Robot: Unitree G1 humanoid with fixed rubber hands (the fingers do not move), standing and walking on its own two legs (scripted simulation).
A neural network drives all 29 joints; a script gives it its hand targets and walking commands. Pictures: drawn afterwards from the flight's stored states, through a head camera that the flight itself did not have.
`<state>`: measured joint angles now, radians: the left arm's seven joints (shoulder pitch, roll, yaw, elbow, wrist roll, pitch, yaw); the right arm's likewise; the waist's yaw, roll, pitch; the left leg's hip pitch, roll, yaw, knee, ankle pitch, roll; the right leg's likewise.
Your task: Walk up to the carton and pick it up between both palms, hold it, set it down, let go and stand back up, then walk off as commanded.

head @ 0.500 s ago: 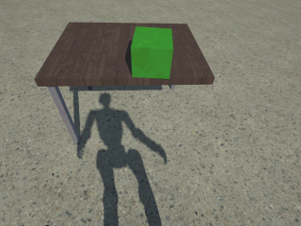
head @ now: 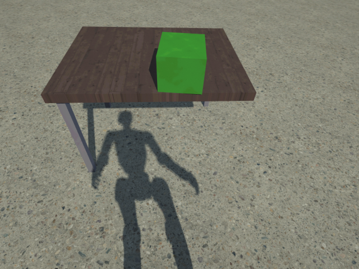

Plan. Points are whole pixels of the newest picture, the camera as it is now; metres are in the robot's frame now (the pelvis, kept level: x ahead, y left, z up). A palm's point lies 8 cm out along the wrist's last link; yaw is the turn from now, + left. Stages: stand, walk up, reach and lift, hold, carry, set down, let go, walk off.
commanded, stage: stand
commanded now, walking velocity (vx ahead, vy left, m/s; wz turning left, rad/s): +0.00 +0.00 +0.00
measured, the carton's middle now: (181, 62) +1.01 -0.02 -0.03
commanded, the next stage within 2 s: none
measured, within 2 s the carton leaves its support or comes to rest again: neither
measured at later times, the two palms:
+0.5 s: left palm out of the picture +0.11 +0.30 -0.10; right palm out of the picture +0.07 -0.33 -0.10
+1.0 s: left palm out of the picture +0.11 +0.30 -0.10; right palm out of the picture +0.08 -0.33 -0.10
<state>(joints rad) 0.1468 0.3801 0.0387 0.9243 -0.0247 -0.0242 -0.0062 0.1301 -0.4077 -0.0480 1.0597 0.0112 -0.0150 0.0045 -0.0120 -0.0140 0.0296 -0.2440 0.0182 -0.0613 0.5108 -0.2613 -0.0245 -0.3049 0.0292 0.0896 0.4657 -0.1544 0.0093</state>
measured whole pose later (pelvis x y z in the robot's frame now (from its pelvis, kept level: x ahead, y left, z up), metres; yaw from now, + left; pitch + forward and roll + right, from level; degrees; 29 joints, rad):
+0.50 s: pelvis +0.00 +0.00 +0.00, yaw +0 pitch +0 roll +0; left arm 0.15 0.38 0.04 0.92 -0.02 -0.02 -0.01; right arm 0.13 -0.41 -0.05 1.06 0.01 -0.01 0.00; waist -0.01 -0.01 0.03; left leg -0.24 0.02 -0.06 0.51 -0.26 -0.02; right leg -0.30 0.03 0.09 0.46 -0.15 0.01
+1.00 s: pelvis +0.00 +0.00 +0.00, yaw +0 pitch +0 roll +0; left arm 0.14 0.38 0.04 0.93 -0.02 -0.03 -0.01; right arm 0.13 -0.41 -0.05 1.05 0.01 -0.01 0.00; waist -0.01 -0.01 0.03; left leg -0.24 0.02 -0.06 0.51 -0.26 -0.02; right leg -0.30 0.03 0.09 0.46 -0.16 0.01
